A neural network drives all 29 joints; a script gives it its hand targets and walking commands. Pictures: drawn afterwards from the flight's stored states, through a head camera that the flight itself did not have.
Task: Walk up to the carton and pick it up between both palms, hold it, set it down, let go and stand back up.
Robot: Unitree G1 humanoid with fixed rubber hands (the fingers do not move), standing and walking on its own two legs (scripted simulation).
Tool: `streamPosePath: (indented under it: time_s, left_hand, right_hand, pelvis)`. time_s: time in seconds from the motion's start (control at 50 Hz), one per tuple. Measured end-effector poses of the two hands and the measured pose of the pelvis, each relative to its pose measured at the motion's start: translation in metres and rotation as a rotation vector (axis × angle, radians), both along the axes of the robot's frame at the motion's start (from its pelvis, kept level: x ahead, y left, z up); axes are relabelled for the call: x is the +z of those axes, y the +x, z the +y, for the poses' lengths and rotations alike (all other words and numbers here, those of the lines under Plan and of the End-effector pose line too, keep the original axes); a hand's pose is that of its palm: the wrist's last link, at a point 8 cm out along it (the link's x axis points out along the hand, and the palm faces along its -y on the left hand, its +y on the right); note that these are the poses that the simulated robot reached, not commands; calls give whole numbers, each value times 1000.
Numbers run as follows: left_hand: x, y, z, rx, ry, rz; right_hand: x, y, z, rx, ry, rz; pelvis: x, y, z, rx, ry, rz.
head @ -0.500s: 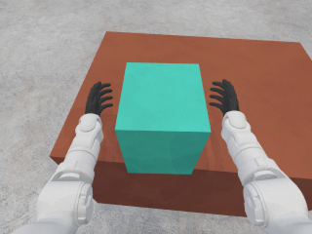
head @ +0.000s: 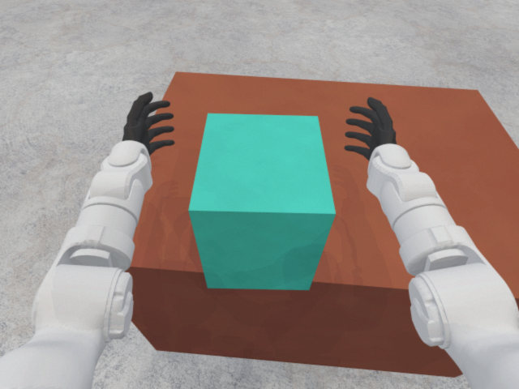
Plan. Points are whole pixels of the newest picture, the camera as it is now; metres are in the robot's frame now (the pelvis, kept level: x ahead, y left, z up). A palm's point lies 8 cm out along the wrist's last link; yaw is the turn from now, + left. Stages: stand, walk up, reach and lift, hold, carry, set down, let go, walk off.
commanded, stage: set down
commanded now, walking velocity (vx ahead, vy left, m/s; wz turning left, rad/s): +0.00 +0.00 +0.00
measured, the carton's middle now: (260, 205) +0.44 +0.05 +0.01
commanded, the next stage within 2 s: none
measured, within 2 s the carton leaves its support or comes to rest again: neither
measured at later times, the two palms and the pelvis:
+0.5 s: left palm (133, 200) +0.37 +0.24 +0.10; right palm (383, 202) +0.39 -0.14 +0.11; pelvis +0.00 +0.00 +0.00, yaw +0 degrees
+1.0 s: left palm (128, 253) +0.30 +0.24 +0.06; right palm (388, 255) +0.32 -0.15 +0.06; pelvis +0.01 +0.00 +0.00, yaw -1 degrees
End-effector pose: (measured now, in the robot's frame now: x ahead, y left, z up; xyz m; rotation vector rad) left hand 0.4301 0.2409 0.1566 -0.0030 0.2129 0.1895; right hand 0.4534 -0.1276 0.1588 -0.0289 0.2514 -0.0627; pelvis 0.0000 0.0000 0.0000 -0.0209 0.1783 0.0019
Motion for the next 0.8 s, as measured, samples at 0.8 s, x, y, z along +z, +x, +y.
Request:
streamPosePath:
  time_s: [0.8]
  left_hand:
    - [-62, -96, 3, -14, -13, 48]
  right_hand:
    - [-65, -92, -8, -5, 35, -12]
  pelvis:
    - [4, 2, -3, -6, 7, -181]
